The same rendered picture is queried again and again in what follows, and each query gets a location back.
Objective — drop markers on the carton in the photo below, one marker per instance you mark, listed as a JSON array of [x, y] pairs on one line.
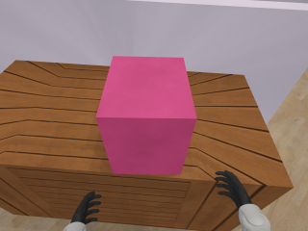
[[146, 115]]

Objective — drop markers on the pedestal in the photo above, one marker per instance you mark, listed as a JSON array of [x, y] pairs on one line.
[[52, 153]]

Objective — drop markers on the robot left hand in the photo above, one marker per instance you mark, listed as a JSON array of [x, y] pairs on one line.
[[82, 211]]

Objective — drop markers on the robot right hand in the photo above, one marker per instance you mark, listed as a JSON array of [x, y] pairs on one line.
[[237, 191]]

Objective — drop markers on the right robot forearm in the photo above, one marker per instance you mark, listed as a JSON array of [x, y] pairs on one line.
[[252, 218]]

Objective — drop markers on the left robot forearm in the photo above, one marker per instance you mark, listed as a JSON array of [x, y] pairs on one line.
[[76, 226]]

